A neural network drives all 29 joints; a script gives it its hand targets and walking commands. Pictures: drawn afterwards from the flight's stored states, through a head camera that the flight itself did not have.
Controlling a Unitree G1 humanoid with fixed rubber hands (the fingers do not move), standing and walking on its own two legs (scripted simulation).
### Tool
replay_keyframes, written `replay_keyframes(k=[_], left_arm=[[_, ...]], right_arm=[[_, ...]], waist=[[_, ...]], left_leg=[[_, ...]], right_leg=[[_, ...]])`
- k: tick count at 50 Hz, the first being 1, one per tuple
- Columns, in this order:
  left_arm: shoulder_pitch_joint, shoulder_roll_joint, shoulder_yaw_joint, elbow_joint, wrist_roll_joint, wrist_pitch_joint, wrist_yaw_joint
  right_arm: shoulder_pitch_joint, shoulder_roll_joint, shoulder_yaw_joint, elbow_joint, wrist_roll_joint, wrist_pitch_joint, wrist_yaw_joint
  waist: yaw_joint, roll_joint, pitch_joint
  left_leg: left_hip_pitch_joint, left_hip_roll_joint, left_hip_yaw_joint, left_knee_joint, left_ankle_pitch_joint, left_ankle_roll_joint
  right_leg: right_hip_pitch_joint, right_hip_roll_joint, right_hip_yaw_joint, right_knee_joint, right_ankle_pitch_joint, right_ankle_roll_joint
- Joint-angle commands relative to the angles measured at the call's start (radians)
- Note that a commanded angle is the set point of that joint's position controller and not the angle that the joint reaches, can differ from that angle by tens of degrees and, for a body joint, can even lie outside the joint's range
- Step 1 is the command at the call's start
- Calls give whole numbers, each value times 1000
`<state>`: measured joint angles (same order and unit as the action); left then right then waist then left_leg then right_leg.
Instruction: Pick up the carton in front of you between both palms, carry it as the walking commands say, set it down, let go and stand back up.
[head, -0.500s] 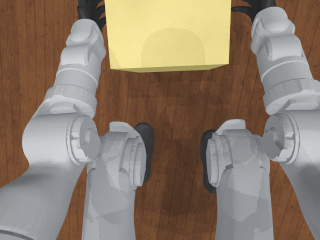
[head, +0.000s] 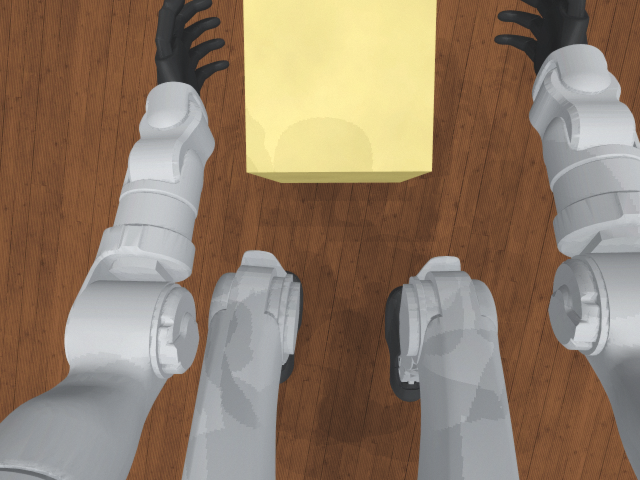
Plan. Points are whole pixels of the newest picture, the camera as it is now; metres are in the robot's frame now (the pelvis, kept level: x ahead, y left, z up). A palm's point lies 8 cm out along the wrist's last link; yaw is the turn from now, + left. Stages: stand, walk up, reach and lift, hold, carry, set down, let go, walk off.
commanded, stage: set down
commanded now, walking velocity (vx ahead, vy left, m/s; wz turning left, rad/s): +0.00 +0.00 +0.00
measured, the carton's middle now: (339, 107) +0.52 +0.01 -0.29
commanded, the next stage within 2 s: let go in 0.74 s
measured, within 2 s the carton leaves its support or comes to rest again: neither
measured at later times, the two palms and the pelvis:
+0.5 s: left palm (72, 12) +0.51 +0.18 +0.02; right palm out of the picture +0.54 -0.22 +0.03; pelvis +0.02 +0.00 +0.13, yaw -1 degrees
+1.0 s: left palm out of the picture +0.46 +0.19 +0.15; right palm out of the picture +0.48 -0.22 +0.15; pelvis +0.06 +0.00 +0.26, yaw -2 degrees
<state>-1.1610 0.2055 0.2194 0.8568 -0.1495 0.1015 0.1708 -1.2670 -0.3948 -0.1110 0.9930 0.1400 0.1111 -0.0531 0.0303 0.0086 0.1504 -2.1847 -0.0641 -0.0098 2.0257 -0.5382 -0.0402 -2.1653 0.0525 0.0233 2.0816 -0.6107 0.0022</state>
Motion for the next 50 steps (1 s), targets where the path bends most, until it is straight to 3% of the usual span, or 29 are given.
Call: replay_keyframes(k=[1, 8, 18, 38, 43, 50], left_arm=[[-181, 84, 38, -90, 37, -10, -6], [-146, 63, 51, -112, 57, -6, -18], [-87, 66, 51, -254, 63, 35, -23], [74, 0, 98, -233, 146, 8, -78], [215, 5, 92, -253, 206, 0, -109], [505, 42, 19, -369, 244, -18, -172]], right_arm=[[-218, -108, -45, -77, -24, -16, 16], [-192, -104, -67, -75, -49, -19, 41], [-154, -127, -102, -209, -73, 18, 63], [-5, -54, -173, -161, -164, -12, 121], [156, -10, -186, -199, -221, -14, 102], [475, 56, -154, -404, -227, -27, 66]], waist=[[8, -60, -1062], [15, -65, -1126], [6, -84, -1308], [10, -78, -1137], [2, -71, -1204], [4, -42, -1143]], left_leg=[[567, -10, 91, -200, 251, -1], [633, -12, 82, -320, 275, -10], [802, -24, 92, -490, 351, -15], [1033, -5, 56, -897, 444, -19], [1167, -7, 55, -976, 519, -11], [1386, 1, 40, -1100, 600, 11]], right_leg=[[501, -2, -44, -280, 271, 5], [551, 8, -49, -393, 291, 8], [790, 22, -61, -564, 392, 18], [1050, 10, -24, -961, 508, 20], [1208, 12, -18, -1052, 606, 26], [1367, 11, -13, -1185, 671, 26]])
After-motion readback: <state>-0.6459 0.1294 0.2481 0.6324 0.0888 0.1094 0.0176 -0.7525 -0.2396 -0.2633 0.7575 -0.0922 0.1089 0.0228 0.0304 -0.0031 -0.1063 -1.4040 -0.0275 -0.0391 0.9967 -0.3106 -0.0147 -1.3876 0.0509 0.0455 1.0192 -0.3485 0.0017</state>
